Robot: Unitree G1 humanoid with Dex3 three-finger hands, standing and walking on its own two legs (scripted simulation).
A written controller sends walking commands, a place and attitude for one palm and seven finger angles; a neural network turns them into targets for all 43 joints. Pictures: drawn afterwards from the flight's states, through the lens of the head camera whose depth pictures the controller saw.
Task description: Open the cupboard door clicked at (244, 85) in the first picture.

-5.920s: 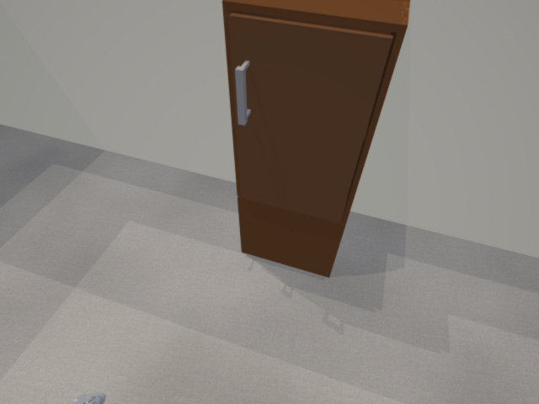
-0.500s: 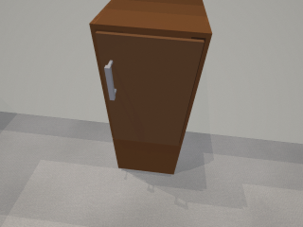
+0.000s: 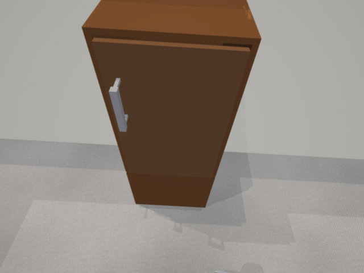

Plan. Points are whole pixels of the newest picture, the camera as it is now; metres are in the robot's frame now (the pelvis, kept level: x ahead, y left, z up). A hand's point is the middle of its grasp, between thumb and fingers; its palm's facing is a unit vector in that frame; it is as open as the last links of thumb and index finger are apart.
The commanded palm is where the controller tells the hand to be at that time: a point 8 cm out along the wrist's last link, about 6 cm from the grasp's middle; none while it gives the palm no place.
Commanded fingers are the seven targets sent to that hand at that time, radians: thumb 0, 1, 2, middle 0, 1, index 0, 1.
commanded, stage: come to a stop and stand still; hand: left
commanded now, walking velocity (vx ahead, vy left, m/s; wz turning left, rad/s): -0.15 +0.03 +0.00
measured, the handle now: (120, 106) +0.52 +0.18 +0.05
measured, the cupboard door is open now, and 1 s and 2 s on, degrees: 0 0 0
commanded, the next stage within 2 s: look again from close up in 0.64 s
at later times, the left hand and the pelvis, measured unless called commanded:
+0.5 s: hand out of the picture +0.02 +0.21 -0.19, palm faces +0.07 -0.98 -0.20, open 7.3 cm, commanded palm none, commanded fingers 0.00 0.90 0.90 -0.20 -0.30 -0.20 -0.30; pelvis -0.02 +0.02 -0.01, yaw +1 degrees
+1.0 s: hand out of the picture -0.03 +0.19 -0.18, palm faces +0.02 -0.98 -0.18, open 7.4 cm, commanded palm none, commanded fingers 0.00 0.90 0.90 -0.20 -0.30 -0.20 -0.30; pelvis -0.01 +0.03 -0.01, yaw +0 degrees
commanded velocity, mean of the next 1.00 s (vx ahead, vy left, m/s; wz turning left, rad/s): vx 0.01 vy -0.01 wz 0.00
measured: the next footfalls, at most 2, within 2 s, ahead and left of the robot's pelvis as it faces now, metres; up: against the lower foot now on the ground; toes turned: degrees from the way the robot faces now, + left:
right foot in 0.10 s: +0.02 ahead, -0.11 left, +0.00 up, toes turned -2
left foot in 0.42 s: +0.03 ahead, +0.14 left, +0.00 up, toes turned +1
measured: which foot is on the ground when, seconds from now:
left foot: down 0.00-0.12, up 0.14-0.40, down 0.42-1.00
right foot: up 0.00-0.08, down 0.10-1.00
